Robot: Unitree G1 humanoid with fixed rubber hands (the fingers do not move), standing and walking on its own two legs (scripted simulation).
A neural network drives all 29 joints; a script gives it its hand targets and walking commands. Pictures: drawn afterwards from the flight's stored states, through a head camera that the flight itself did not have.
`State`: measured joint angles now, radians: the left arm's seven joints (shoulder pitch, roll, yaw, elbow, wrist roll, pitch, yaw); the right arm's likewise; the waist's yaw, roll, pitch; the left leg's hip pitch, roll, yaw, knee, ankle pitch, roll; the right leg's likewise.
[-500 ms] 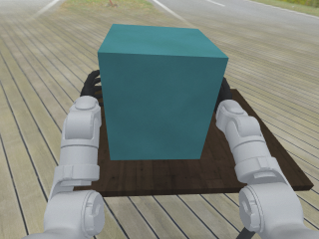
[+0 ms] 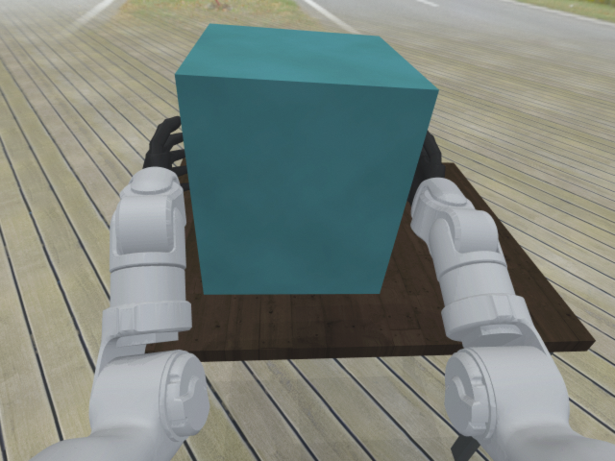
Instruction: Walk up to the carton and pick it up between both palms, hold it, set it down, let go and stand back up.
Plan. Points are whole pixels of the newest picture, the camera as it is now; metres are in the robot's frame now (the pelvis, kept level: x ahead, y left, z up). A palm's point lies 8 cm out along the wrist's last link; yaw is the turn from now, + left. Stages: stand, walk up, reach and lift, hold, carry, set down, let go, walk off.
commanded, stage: reach and lift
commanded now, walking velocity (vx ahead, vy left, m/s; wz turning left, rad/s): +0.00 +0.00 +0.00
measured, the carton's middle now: (295, 159) +0.44 -0.01 +0.24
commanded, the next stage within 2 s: hold in 0.10 s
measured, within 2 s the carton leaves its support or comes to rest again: neither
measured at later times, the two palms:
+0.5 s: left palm (154, 153) +0.38 +0.15 +0.28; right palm (433, 158) +0.37 -0.17 +0.28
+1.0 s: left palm (140, 153) +0.38 +0.17 +0.28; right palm (422, 148) +0.38 -0.15 +0.29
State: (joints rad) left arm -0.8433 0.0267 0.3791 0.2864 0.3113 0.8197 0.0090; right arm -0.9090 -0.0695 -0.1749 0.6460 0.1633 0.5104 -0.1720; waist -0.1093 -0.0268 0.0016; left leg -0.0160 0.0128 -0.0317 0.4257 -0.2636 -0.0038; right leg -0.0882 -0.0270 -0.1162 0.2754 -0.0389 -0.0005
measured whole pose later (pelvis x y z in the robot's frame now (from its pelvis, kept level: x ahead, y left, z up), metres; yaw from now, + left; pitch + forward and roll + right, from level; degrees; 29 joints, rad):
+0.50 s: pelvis -0.01 -0.03 +0.00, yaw +2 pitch -7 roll +0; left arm -1.02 0.14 0.46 0.52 0.28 0.77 -0.04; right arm -1.06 -0.06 -0.16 0.75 0.20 0.52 -0.26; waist -0.10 -0.04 -0.05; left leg -0.07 0.03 -0.07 0.40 -0.22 -0.04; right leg -0.15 -0.01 -0.16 0.30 -0.04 -0.04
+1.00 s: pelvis +0.01 -0.02 +0.00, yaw +2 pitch -7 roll -2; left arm -0.90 0.11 0.40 0.32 0.30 0.89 -0.07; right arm -1.00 -0.09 -0.08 0.61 0.28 0.65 -0.30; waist -0.11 -0.02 -0.07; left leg -0.03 0.03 -0.08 0.42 -0.27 -0.03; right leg -0.09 -0.01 -0.16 0.28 -0.07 -0.02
